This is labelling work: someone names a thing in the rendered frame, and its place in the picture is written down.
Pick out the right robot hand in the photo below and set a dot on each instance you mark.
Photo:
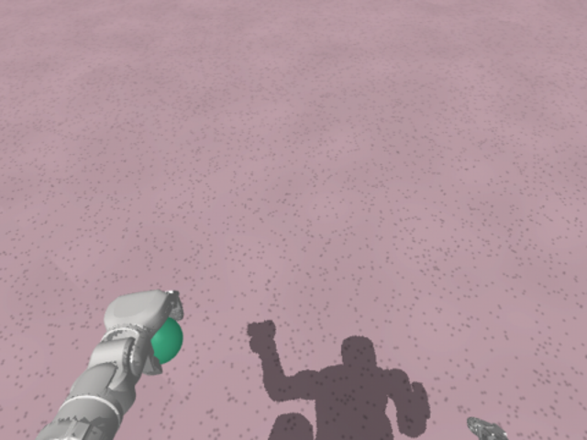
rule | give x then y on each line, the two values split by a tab
485	430

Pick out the ball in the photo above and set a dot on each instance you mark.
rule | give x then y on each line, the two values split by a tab
167	341

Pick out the left robot arm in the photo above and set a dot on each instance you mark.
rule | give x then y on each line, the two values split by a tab
102	394

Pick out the left robot hand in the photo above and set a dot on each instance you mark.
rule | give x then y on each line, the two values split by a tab
147	310

